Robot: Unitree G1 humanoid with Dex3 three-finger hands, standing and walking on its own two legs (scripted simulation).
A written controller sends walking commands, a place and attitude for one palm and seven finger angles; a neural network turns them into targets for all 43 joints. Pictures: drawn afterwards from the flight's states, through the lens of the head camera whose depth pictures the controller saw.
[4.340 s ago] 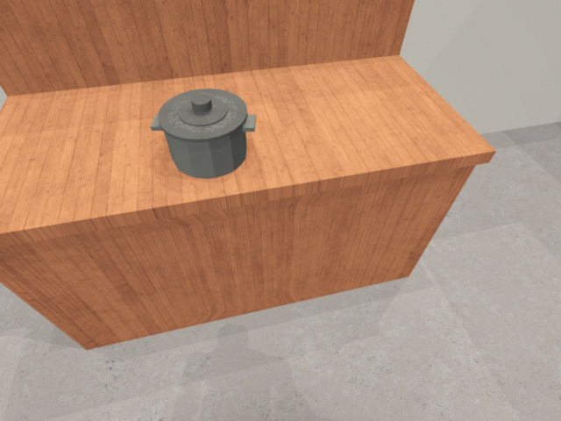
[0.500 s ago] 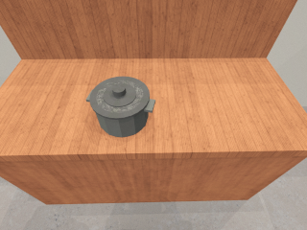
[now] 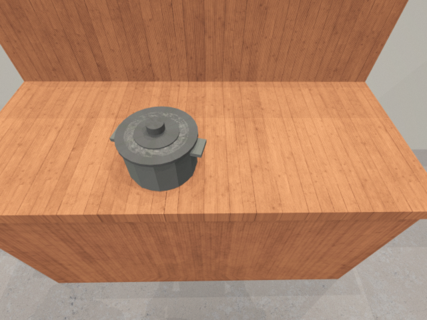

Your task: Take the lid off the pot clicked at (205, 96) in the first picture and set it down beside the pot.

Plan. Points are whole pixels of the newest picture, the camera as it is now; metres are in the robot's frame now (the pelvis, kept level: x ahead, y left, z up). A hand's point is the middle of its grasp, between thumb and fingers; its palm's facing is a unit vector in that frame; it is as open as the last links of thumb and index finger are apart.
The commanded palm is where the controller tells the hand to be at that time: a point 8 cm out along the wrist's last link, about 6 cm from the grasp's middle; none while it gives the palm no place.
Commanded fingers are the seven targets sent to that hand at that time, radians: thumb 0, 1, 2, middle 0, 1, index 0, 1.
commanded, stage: look again from close up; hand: left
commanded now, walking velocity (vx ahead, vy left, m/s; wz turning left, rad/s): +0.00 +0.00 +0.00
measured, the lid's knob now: (155, 125) +0.50 +0.17 +0.07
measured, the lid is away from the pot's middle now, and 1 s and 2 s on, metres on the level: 0.00 0.00 0.00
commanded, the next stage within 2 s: lift the closed hand beside the body in 0.80 s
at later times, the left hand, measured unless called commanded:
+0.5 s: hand out of the picture -0.01 +0.17 -0.18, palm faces +0.02 -0.98 -0.17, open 7.4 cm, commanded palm none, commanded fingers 0.00 0.90 0.90 -0.20 -0.30 -0.20 -0.30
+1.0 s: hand out of the picture +0.03 +0.20 -0.14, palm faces +0.10 -0.96 -0.27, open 7.1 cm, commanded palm +0.07 +0.23 -0.06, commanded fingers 0.00 0.90 0.90 -0.46 -0.59 -0.46 -0.59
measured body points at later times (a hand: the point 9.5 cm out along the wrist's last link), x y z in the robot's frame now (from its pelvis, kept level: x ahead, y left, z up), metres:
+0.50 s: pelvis -0.01 +0.00 +0.00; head +0.01 +0.01 +0.45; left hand -0.01 +0.22 -0.16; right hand -0.02 -0.21 -0.16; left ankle -0.05 +0.13 -0.74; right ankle +0.00 -0.15 -0.74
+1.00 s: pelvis -0.01 +0.01 +0.00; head -0.01 +0.02 +0.45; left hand +0.02 +0.25 -0.12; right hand +0.00 -0.21 -0.15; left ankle -0.05 +0.13 -0.74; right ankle +0.00 -0.15 -0.74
